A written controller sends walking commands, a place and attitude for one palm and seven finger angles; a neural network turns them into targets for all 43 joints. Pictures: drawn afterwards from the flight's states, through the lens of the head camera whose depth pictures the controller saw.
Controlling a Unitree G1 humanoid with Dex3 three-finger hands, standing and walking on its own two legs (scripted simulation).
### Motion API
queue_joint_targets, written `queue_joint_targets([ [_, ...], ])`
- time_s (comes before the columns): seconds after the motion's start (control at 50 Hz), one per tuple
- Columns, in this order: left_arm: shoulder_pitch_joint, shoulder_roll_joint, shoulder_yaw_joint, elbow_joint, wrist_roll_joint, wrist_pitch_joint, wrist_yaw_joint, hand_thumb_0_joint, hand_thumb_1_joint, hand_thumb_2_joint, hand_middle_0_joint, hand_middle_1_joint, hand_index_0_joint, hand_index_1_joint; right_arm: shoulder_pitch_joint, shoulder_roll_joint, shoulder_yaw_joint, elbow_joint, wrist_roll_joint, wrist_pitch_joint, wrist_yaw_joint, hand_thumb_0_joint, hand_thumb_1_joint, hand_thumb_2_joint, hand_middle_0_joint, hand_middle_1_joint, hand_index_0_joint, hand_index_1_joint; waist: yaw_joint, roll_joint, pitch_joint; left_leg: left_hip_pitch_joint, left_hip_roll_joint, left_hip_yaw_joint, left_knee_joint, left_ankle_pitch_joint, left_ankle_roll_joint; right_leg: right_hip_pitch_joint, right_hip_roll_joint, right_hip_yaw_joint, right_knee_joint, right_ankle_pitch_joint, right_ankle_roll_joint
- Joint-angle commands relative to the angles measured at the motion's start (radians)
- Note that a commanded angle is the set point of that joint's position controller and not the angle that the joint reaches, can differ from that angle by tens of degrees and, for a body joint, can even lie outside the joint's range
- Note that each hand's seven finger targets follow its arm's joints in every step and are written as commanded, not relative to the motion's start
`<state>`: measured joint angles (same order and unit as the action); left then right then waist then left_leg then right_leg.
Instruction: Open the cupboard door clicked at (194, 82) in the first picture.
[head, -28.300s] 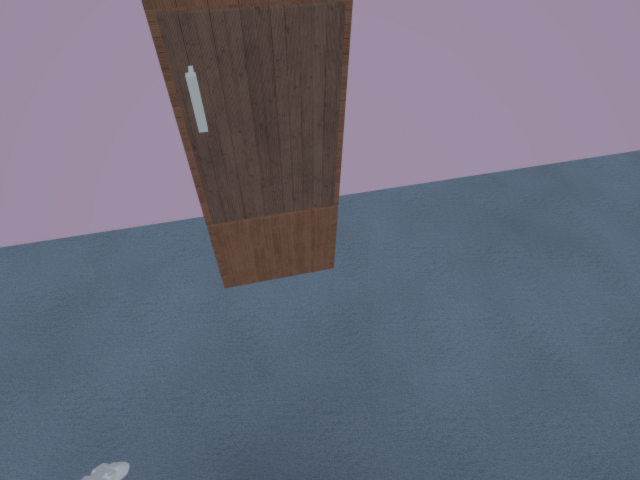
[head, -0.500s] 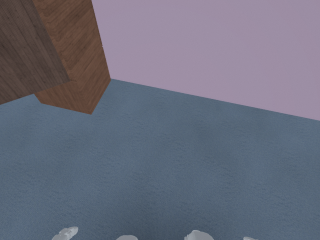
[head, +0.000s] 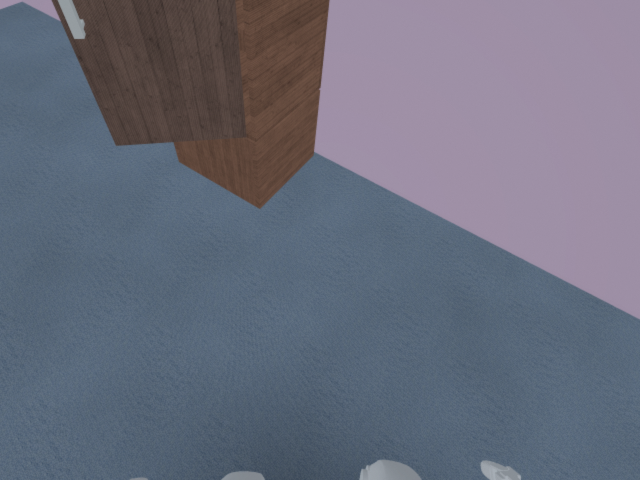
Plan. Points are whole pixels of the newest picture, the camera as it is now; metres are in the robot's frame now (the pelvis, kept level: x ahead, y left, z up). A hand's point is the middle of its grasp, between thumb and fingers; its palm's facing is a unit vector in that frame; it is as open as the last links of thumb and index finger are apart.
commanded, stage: turn to face it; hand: left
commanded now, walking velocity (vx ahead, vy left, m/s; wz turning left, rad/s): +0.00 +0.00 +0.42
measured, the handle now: (68, 0) +0.97 +0.61 +0.04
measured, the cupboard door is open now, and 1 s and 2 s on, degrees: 45 45 45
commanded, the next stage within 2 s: take the last steps up to it in 0.38 s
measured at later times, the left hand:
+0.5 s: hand out of the picture +0.03 +0.17 -0.16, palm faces +0.21 -0.95 -0.21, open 7.4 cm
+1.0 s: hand out of the picture +0.09 +0.20 -0.15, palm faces +0.38 -0.90 -0.23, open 7.4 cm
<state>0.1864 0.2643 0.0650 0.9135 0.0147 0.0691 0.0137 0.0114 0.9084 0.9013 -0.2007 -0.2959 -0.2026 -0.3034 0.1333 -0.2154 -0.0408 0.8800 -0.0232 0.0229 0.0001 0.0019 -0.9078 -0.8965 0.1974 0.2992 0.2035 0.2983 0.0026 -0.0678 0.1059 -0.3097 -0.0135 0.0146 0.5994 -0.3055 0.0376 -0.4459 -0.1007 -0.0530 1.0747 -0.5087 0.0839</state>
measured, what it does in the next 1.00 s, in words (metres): steps on the spot, turning left: right foot, then left foot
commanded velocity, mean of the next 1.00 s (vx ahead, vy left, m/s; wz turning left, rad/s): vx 0.16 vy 0.08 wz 0.23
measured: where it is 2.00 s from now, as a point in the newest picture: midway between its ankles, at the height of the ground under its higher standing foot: (235, 381)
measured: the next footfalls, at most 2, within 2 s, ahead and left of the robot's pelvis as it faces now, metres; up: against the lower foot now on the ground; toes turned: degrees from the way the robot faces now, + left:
right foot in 0.26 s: +0.05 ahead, -0.16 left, +0.00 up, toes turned +4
left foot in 0.56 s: +0.03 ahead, +0.09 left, +0.00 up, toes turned +15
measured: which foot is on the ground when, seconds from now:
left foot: down 0.00-0.26, up 0.28-0.54, down 0.56-0.88, up 0.90-1.00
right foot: up 0.00-0.24, down 0.26-0.56, up 0.58-0.86, down 0.88-1.00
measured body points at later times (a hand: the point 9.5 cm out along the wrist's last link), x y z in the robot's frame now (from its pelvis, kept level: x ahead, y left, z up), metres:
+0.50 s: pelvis +0.01 -0.03 +0.01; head +0.06 -0.01 +0.45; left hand +0.02 +0.22 -0.14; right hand +0.14 -0.27 -0.13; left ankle -0.02 +0.08 -0.70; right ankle +0.01 -0.16 -0.73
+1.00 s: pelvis +0.09 +0.00 +0.00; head +0.11 -0.01 +0.45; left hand +0.07 +0.25 -0.13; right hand +0.18 -0.23 -0.16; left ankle +0.02 +0.10 -0.67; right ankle +0.13 -0.12 -0.73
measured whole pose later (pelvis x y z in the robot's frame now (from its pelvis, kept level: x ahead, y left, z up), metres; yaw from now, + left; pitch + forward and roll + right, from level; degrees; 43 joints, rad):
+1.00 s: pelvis +0.09 +0.00 +0.00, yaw +20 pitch -1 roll +0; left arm 0.23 0.18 0.05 0.97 0.02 -0.04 0.00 0.01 0.91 0.90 -0.20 -0.30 -0.20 -0.30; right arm 0.29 -0.21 -0.05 1.06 -0.03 0.04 0.02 0.01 -0.91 -0.90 0.20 0.30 0.20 0.30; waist 0.01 0.03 0.04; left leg -0.41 0.01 0.02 1.03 -0.41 0.00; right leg -0.22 -0.08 -0.13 0.54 -0.30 0.01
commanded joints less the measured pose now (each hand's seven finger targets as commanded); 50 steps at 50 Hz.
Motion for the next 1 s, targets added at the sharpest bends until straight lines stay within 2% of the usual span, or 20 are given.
queue_joint_targets([
  [0.0, -0.026, 0.067, 0.017, -0.094, -0.002, -0.033, -0.006, 0.000, 0.900, 0.900, -0.200, -0.300, -0.200, -0.300, 0.057, -0.208, -0.051, -0.035, -0.001, -0.018, -0.026, 0.000, -0.900, -0.900, 0.200, 0.300, 0.200, 0.300, -0.019, 0.213, -0.175, 0.205, 0.247, -0.242, -0.213, 0.610, 0.126, -0.079, 0.005, 0.053, 0.004, 0.072, 0.005],
  [0.12, -0.032, 0.050, 0.009, -0.090, -0.005, -0.034, -0.006, 0.000, 0.900, 0.900, -0.200, -0.300, -0.200, -0.300, 0.052, -0.212, -0.057, -0.021, -0.007, -0.004, -0.019, 0.000, -0.900, -0.900, 0.200, 0.300, 0.200, 0.300, -0.021, 0.225, -0.145, 0.096, 0.226, -0.286, -0.237, 0.404, 0.119, 0.095, 0.066, 0.013, -0.277, 0.067, -0.013],
  [0.18, 0.050, 0.063, 0.012, -0.063, -0.006, -0.045, -0.003, 0.000, 0.900, 0.900, -0.200, -0.300, -0.200, -0.300, 0.012, -0.203, -0.055, -0.022, 0.002, 0.001, -0.016, 0.000, -0.900, -0.900, 0.200, 0.300, 0.200, 0.300, 0.023, 0.219, -0.154, 0.007, 0.188, -0.281, -0.176, 0.353, 0.084, 0.272, 0.087, 0.008, -0.505, 0.210, -0.023],
  [0.2, 0.087, 0.082, 0.018, -0.054, -0.006, -0.055, 0.003, 0.000, 0.900, 0.900, -0.200, -0.300, -0.200, -0.300, 0.004, -0.181, -0.053, -0.026, 0.008, 0.001, -0.013, 0.000, -0.900, -0.900, 0.200, 0.300, 0.200, 0.300, 0.042, 0.156, -0.162, -0.053, 0.147, -0.264, -0.112, 0.288, 0.045, 0.377, 0.054, 0.036, -0.651, 0.291, -0.031],
  [0.24, 0.111, 0.218, 0.043, -0.054, 0.013, -0.070, 0.013, 0.000, 0.900, 0.900, -0.200, -0.300, -0.200, -0.300, -0.002, -0.098, -0.042, -0.061, 0.017, 0.003, -0.005, 0.000, -0.900, -0.900, 0.200, 0.300, 0.200, 0.300, 0.057, -0.252, -0.140, -0.233, -0.055, -0.039, 0.279, -0.273, -0.069, 0.393, -0.348, 0.421, -0.823, 0.418, -0.205],
  [0.26, 0.091, 0.203, 0.033, -0.062, 0.009, -0.072, 0.014, 0.000, 0.900, 0.900, -0.200, -0.300, -0.200, -0.300, -0.001, -0.126, -0.046, -0.054, 0.012, 0.010, -0.001, 0.000, -0.900, -0.900, 0.200, 0.300, 0.200, 0.300, 0.050, -0.180, -0.132, -0.211, -0.006, -0.077, 0.436, -0.304, -0.059, 0.304, -0.363, 0.382, -0.810, 0.442, -0.263],
  [0.34, 0.007, 0.115, 0.015, -0.073, 0.007, -0.075, 0.015, 0.000, 0.900, 0.900, -0.200, -0.300, -0.200, -0.300, 0.011, -0.095, -0.042, -0.009, 0.011, 0.025, 0.009, 0.000, -0.900, -0.900, 0.200, 0.300, 0.200, 0.300, -0.002, -0.198, -0.083, -0.206, 0.025, -0.030, 0.493, -0.177, -0.082, 0.294, -0.202, 0.135, -0.745, 0.655, -0.216],
  [0.42, 0.072, 0.145, 0.026, -0.038, 0.015, -0.079, 0.015, 0.000, 0.900, 0.900, -0.200, -0.300, -0.200, -0.300, -0.028, -0.051, -0.024, -0.002, 0.018, 0.013, 0.012, 0.000, -0.900, -0.900, 0.200, 0.300, 0.200, 0.300, 0.029, -0.115, -0.108, -0.106, 0.015, 0.040, 0.201, -0.177, -0.085, 0.354, -0.218, 0.099, -0.683, 0.767, -0.217],
  [0.48, 0.087, 0.146, 0.026, -0.008, 0.005, -0.078, 0.006, 0.000, 0.900, 0.900, -0.200, -0.300, -0.200, -0.300, 0.028, -0.051, -0.015, 0.029, 0.014, -0.005, 0.008, 0.000, -0.900, -0.900, 0.200, 0.300, 0.200, 0.300, 0.009, -0.096, -0.140, 0.058, -0.014, 0.070, -0.073, 0.009, -0.075, 0.327, -0.179, 0.058, -0.602, 0.689, -0.149],
  [0.5, 0.071, 0.140, 0.026, -0.012, -0.002, -0.076, 0.002, 0.000, 0.900, 0.900, -0.200, -0.300, -0.200, -0.300, 0.073, -0.076, -0.017, 0.040, 0.011, -0.014, 0.008, 0.000, -0.900, -0.900, 0.200, 0.300, 0.200, 0.300, -0.016, -0.054, -0.157, 0.154, 0.005, 0.042, -0.172, 0.094, -0.060, 0.263, -0.164, 0.036, -0.555, 0.555, -0.112],
  [0.54, 0.038, 0.047, 0.010, -0.058, -0.009, -0.067, -0.013, 0.000, 0.900, 0.900, -0.200, -0.300, -0.200, -0.300, 0.179, -0.243, -0.054, 0.049, -0.009, -0.025, -0.005, 0.000, -0.900, -0.900, 0.200, 0.300, 0.200, 0.300, -0.065, 0.373, -0.189, 0.336, 0.348, -0.409, -0.301, 0.184, 0.133, -0.077, 0.029, -0.103, -0.206, -0.104, -0.017],
  [0.56, -0.036, 0.054, 0.007, -0.081, 0.002, -0.062, -0.012, 0.000, 0.900, 0.900, -0.200, -0.300, -0.200, -0.300, 0.219, -0.263, -0.059, 0.063, -0.013, -0.015, -0.013, 0.000, -0.900, -0.900, 0.200, 0.300, 0.200, 0.300, -0.094, 0.327, -0.152, 0.286, 0.395, -0.454, -0.329, 0.084, 0.216, -0.139, 0.031, -0.022, -0.044, -0.156, -0.040],
  [0.62, -0.082, 0.044, 0.011, -0.059, 0.010, -0.068, -0.029, 0.000, 0.900, 0.900, -0.200, -0.300, -0.200, -0.300, 0.168, -0.173, -0.034, 0.052, -0.010, -0.040, -0.024, 0.000, -0.900, -0.900, 0.200, 0.300, 0.200, 0.300, -0.051, 0.279, -0.069, 0.189, 0.296, -0.379, -0.349, 0.002, 0.185, -0.200, -0.005, 0.045, 0.050, 0.004, -0.059],
  [0.7, -0.045, 0.010, 0.001, -0.025, 0.006, -0.077, -0.043, 0.000, 0.900, 0.900, -0.200, -0.300, -0.200, -0.300, 0.163, -0.159, -0.023, 0.064, -0.006, -0.060, -0.026, 0.000, -0.900, -0.900, 0.200, 0.300, 0.200, 0.300, -0.023, 0.197, -0.115, 0.214, 0.230, -0.239, -0.326, 0.191, 0.161, -0.075, 0.015, -0.006, -0.144, 0.067, -0.057],
  [0.8, 0.037, 0.008, 0.006, 0.008, 0.007, -0.086, -0.043, 0.000, 0.900, 0.900, -0.200, -0.300, -0.200, -0.300, 0.138, -0.152, -0.024, 0.085, 0.000, -0.049, -0.017, 0.000, -0.900, -0.900, 0.200, 0.300, 0.200, 0.300, 0.025, 0.173, -0.087, 0.044, 0.173, -0.188, -0.281, 0.009, 0.125, 0.221, 0.072, -0.073, -0.459, 0.162, -0.055],
  [0.84, 0.185, 0.081, 0.031, 0.054, 0.015, -0.097, -0.032, 0.000, 0.900, 0.900, -0.200, -0.300, -0.200, -0.300, 0.103, -0.105, -0.018, 0.074, 0.013, -0.050, -0.009, 0.000, -0.900, -0.900, 0.200, 0.300, 0.200, 0.300, 0.107, -0.017, -0.087, -0.226, 0.047, -0.072, -0.036, -0.149, 0.042, 0.540, -0.039, 0.077, -0.682, 0.099, -0.084],
  [0.86, 0.270, 0.182, 0.053, 0.072, 0.020, -0.106, -0.021, 0.000, 0.900, 0.900, -0.200, -0.300, -0.200, -0.300, 0.096, -0.052, -0.011, 0.042, 0.017, -0.052, -0.002, 0.000, -0.900, -0.900, 0.200, 0.300, 0.200, 0.300, 0.140, -0.315, -0.089, -0.399, -0.045, 0.041, 0.239, -0.281, -0.018, 0.626, -0.331, 0.456, -0.868, -0.064, -0.184],
  [0.88, 0.283, 0.195, 0.052, 0.071, 0.009, -0.101, -0.009, 0.000, 0.900, 0.900, -0.200, -0.300, -0.200, -0.300, 0.041, -0.119, -0.024, 0.018, 0.001, -0.042, 0.006, 0.000, -0.900, -0.900, 0.200, 0.300, 0.200, 0.300, 0.140, -0.213, -0.038, -0.416, 0.019, -0.033, 0.438, -0.298, -0.026, 0.500, -0.444, 0.587, -0.968, -0.185, -0.264],
  [0.9, 0.221, 0.179, 0.052, 0.051, 0.002, -0.096, -0.009, 0.000, 0.900, 0.900, -0.200, -0.300, -0.200, -0.300, 0.023, -0.103, -0.026, 0.011, -0.006, -0.040, 0.014, 0.000, -0.900, -0.900, 0.200, 0.300, 0.200, 0.300, 0.107, -0.115, 0.014, -0.427, 0.057, -0.063, 0.497, -0.209, -0.025, 0.414, -0.415, 0.523, -0.979, -0.207, -0.281],
  [0.98, 0.103, 0.071, 0.021, 0.043, 0.008, -0.129, -0.006, 0.000, 0.900, 0.900, -0.200, -0.300, -0.200, -0.300, 0.059, -0.051, -0.031, 0.056, -0.004, -0.016, 0.036, 0.000, -0.900, -0.900, 0.200, 0.300, 0.200, 0.300, 0.012, -0.140, 0.036, -0.283, 0.122, -0.026, 0.474, 0.017, -0.061, 0.185, -0.279, 0.207, -0.975, 0.016, -0.192],
])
